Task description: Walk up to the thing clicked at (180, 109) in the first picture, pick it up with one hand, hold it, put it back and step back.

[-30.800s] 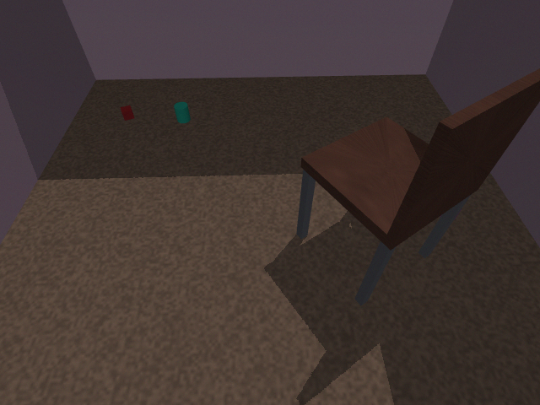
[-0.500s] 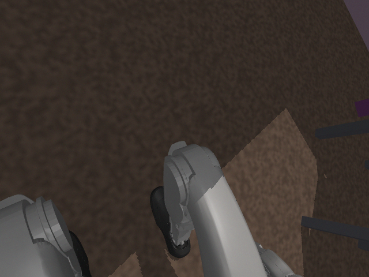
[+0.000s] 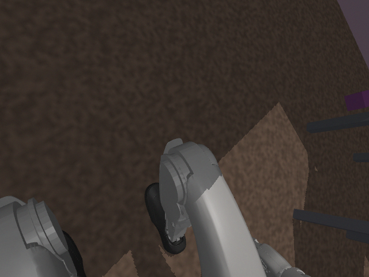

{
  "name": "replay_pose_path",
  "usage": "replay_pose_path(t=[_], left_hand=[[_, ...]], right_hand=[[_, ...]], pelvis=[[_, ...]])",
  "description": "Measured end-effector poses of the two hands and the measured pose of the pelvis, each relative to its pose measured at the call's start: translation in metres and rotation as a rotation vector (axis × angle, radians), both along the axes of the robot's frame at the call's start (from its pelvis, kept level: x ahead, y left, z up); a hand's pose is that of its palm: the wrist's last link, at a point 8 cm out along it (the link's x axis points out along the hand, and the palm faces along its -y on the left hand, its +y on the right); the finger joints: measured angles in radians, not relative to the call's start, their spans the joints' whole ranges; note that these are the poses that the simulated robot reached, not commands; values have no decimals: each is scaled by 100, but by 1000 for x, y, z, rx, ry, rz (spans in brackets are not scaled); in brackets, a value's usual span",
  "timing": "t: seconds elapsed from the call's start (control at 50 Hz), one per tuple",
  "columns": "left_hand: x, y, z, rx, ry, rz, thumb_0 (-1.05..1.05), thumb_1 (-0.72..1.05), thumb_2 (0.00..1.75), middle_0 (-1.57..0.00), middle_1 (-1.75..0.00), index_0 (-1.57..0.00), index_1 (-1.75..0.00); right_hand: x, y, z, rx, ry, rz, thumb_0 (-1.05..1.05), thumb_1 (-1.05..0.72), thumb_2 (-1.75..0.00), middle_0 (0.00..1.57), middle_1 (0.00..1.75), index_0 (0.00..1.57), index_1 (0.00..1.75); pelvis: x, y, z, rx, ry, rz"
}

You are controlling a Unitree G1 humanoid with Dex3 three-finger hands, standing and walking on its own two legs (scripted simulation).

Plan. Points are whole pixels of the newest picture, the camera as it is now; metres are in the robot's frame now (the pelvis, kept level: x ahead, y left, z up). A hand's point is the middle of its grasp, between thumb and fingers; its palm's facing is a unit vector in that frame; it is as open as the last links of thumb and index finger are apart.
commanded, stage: rest palm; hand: left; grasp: from above
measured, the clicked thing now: out of the picture +0.49 +0.33 -0.26
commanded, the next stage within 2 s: close in 0.06 s
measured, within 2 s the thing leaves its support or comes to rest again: leaves its support in 1.92 s
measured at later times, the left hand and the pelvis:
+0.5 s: hand out of the picture +0.47 +0.32 -0.23, palm faces -0.43 -0.14 -0.89, open 13.2 cm; pelvis +0.00 +0.00 +0.00, yaw -1 degrees
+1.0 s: hand out of the picture +0.47 +0.32 -0.22, palm faces -0.44 -0.14 -0.89, open 11.6 cm; pelvis +0.00 +0.00 +0.00, yaw +0 degrees
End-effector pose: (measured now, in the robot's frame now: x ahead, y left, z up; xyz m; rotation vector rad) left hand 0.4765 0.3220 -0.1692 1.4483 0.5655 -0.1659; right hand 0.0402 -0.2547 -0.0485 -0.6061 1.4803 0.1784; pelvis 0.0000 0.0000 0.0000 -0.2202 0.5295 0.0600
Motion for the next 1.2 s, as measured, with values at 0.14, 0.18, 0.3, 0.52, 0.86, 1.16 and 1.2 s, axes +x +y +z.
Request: replay_pose_path(t=[0.14,0.18,0.3,0.52,0.86,1.16,1.2], left_hand=[[0,0,0,-4,-4,11,0,-50,109,-9,-107,-8,-109],[-1,0,0,-5,-6,9,0,-50,109,-9,-108,-8,-109],[-2,1,1,-6,-3,15,0,-47,109,-9,-109,-10,-110],[-1,3,1,4,-1,11,0,-40,104,-13,-109,-13,-109],[1,1,2,5,-4,12,0,-24,93,-23,-105,-25,-103],[2,1,4,3,-1,15,0,-19,89,-32,-102,-32,-99],[2,1,4,2,-2,15,0,-19,90,-33,-102,-33,-99]], right_hand=[[-4,3,2,0,-10,2,0,-91,-90,21,30,20,30],[-5,4,2,0,-10,3,0,-91,-90,21,30,20,30],[-7,6,3,0,-15,6,0,-91,-90,21,30,20,30],[-7,5,4,-4,-6,9,0,-90,-90,21,30,20,30],[-2,3,3,0,-15,15,0,-90,-90,21,30,20,30],[-4,1,1,4,-6,4,0,-91,-90,21,30,20,30],[-4,1,2,2,-5,4,0,-91,-90,21,30,20,30]], pelvis=[[-2,1,-1,-6,-13,-2],[-3,2,-1,-8,-14,-2],[-4,2,-1,-10,-19,-3],[-3,2,-1,-10,-10,-3],[-3,1,0,-8,-11,-4],[-3,0,0,-3,-7,-3],[-3,0,1,-3,-7,-3]])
